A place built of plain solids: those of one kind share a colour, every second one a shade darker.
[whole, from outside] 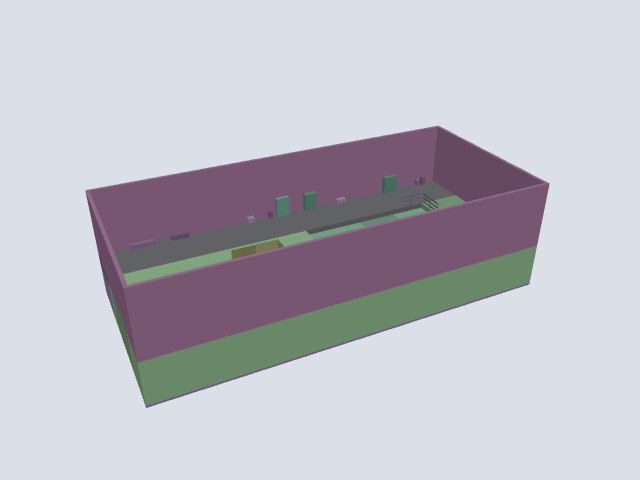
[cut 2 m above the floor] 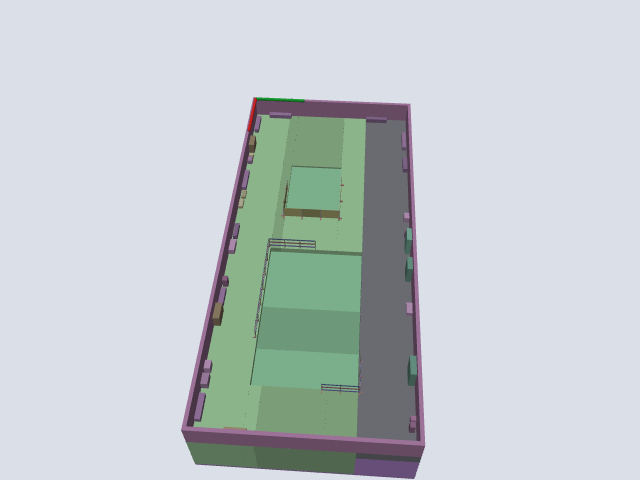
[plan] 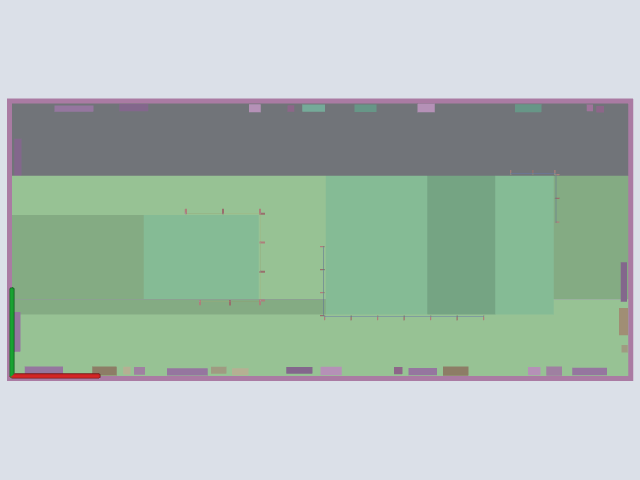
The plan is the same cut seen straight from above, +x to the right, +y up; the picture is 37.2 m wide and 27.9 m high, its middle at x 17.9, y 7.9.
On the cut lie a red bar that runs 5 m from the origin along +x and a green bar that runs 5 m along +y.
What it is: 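A town's swimming bath, shut for a repair, its basins drained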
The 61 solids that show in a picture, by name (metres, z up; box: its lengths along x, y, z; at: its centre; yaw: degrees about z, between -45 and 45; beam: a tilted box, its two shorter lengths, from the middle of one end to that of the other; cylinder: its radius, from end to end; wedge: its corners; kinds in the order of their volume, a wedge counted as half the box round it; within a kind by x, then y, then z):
{
 "surround_1": {"box": [7.96, 4.89, 4.1], "at": [3.68, 6.91, -2.05]},
 "surround_2": {"box": [18.54, 0.89, 4.1], "at": [8.97, 4.02, -2.05]},
 "surround_3": {"box": [18.54, 2.28, 4.1], "at": [8.97, 10.49, -2.05]},
 "surround_4": {"box": [3.9, 4.89, 4.1], "at": [16.29, 6.91, -2.05]},
 "surround_5": {"box": [36.41, 3.87, 4.1], "at": [17.91, 1.64, -2.05]},
 "surround_6": {"box": [4.62, 0.89, 4.1], "at": [33.8, 4.02, -2.05]},
 "surround_7": {"box": [4.62, 4.89, 4.1], "at": [33.8, 6.91, -2.05]},
 "surround_8": {"box": [4.62, 2.28, 4.1], "at": [33.8, 10.49, -2.05]},
 "surround_under_1": {"box": [36.41, 4.5, 3.1], "at": [17.91, 13.88, -2.55]},
 "floor_1": {"box": [6.68, 4.89, 3.94], "at": [11.0, 6.91, -2.13]},
 "floor_2": {"wedge": [[18.23, 3.57, -4.1], [18.23, 3.57, -0.52], [18.23, 11.63, -4.1], [18.23, 11.63, -0.52], [24.13, 3.57, -4.1], [24.13, 3.57, -0.52], [24.13, 11.63, -4.1], [24.13, 11.63, -0.52]]},
 "floor_3": {"wedge": [[24.13, 3.57, -4.1], [24.13, 3.57, -0.52], [24.13, 11.63, -4.1], [24.13, 11.63, -0.52], [28.09, 3.57, -4.1], [28.09, 3.57, -0.52], [28.09, 11.63, -4.1], [28.09, 11.63, -0.52]]},
 "floor_4": {"box": [3.4, 8.06, 3.58], "at": [29.79, 7.6, -2.31]},
 "wall_1": {"box": [0.3, 15.83, 6.26], "at": [-0.15, 7.92, 3.13]},
 "wall_2": {"box": [36.41, 0.3, 6.26], "at": [17.91, -0.15, 3.13]},
 "wall_3": {"box": [36.41, 0.3, 6.26], "at": [17.91, 15.98, 3.13]},
 "wall_4": {"box": [0.3, 15.83, 6.26], "at": [35.96, 7.92, 3.13]},
 "footing_1": {"box": [36.41, 16.43, 0.2], "at": [17.91, 7.92, -4.2]},
 "bench_1": {"box": [0.44, 2.32, 0.43], "at": [0.28, 2.56, 0.22]},
 "bench_2": {"box": [0.42, 2.17, 0.43], "at": [0.34, 12.71, 0.22]},
 "bench_3": {"box": [2.22, 0.42, 0.44], "at": [1.84, 0.34, 0.22]},
 "bench_4": {"box": [2.28, 0.37, 0.45], "at": [3.6, 15.53, 0.22]},
 "bench_5": {"box": [1.68, 0.43, 0.46], "at": [7.08, 15.59, 0.23]},
 "bench_6": {"box": [2.37, 0.42, 0.43], "at": [10.19, 0.24, 0.22]},
 "bench_7": {"box": [1.52, 0.38, 0.46], "at": [16.7, 0.32, 0.23]},
 "bench_8": {"box": [1.66, 0.43, 0.44], "at": [23.88, 0.25, 0.22]},
 "bench_9": {"box": [2.03, 0.45, 0.45], "at": [33.57, 0.25, 0.23]},
 "bench_10": {"box": [0.37, 2.31, 0.43], "at": [35.56, 5.46, 0.22]},
 "cupboard_1": {"box": [1.33, 0.43, 1.96], "at": [17.53, 15.57, 0.98]},
 "cupboard_2": {"box": [1.28, 0.45, 1.79], "at": [20.54, 15.56, 0.9]},
 "cupboard_3": {"box": [1.54, 0.48, 1.77], "at": [30.0, 15.56, 0.89]},
 "reel_1": {"box": [1.43, 0.52, 1.08], "at": [5.38, 0.28, 0.54]},
 "reel_2": {"box": [1.48, 0.54, 1.09], "at": [25.79, 0.28, 0.55]},
 "reel_3": {"box": [0.53, 1.59, 1.08], "at": [35.54, 3.16, 0.54]},
 "blocks_1": {"box": [0.64, 0.46, 0.46], "at": [7.41, 0.29, 0.23]},
 "blocks_2": {"box": [0.7, 0.47, 0.55], "at": [14.12, 15.56, 0.28]},
 "blocks_3": {"box": [1.24, 0.51, 0.55], "at": [18.55, 0.28, 0.28]},
 "blocks_4": {"box": [1.02, 0.49, 0.42], "at": [24.07, 15.57, 0.21]},
 "blocks_5": {"box": [0.72, 0.48, 0.72], "at": [30.35, 0.27, 0.36]},
 "blocks_6": {"box": [0.92, 0.53, 0.68], "at": [31.51, 0.28, 0.34]},
 "drum_1": {"box": [0.4, 0.38, 0.78], "at": [16.2, 15.55, 0.39]},
 "drum_2": {"box": [0.5, 0.43, 0.88], "at": [22.44, 0.31, 0.44]},
 "drum_3": {"box": [0.36, 0.4, 0.64], "at": [33.59, 15.58, 0.32]},
 "drum_4": {"box": [0.45, 0.39, 0.9], "at": [34.19, 15.5, 0.45]},
 "crates_1": {"box": [0.42, 0.46, 0.37], "at": [6.68, 0.31, 0.19]},
 "crates_2": {"box": [0.91, 0.4, 0.25], "at": [12.01, 0.33, 0.13]},
 "crates_3": {"box": [0.96, 0.41, 0.31], "at": [13.27, 0.25, 0.15]},
 "crates_4": {"box": [0.37, 0.45, 0.5], "at": [35.61, 1.58, 0.25]},
 "guard_panel_1": {"box": [2.16, 0.02, 1.05], "at": [11.16, 9.46, 0.6]},
 "guard_panel_2": {"box": [2.16, 0.02, 1.05], "at": [13.35, 9.46, 0.6]},
 "guard_panel_3": {"box": [0.02, 1.67, 1.05], "at": [14.45, 5.2, 0.6]},
 "guard_panel_4": {"box": [0.02, 1.67, 1.05], "at": [14.45, 6.91, 0.6]},
 "guard_panel_5": {"box": [0.02, 1.67, 1.05], "at": [14.45, 8.61, 0.6]},
 "guard_plank_top_1": {"box": [0.025, 4.09, 0.14], "at": [18.1, 5.51, 1.04]},
 "guard_plank_top_2": {"box": [9.32, 0.025, 0.14], "at": [22.79, 3.44, 1.04]},
 "guard_plank_top_3": {"box": [2.64, 0.025, 0.14], "at": [30.27, 11.77, 1.04]},
 "guard_plank_top_4": {"box": [0.025, 2.83, 0.14], "at": [31.62, 10.32, 1.04]},
 "guard_plank_low_1": {"box": [0.025, 4.09, 0.14], "at": [18.1, 5.51, 0.22]},
 "guard_plank_low_2": {"box": [0.025, 2.83, 0.14], "at": [31.62, 10.32, 0.22]},
 "guard_plank_mid_1": {"box": [0.025, 4.09, 0.14], "at": [18.1, 5.51, 0.63]},
 "guard_plank_mid_2": {"box": [0.025, 2.83, 0.14], "at": [31.62, 10.32, 0.63]}
}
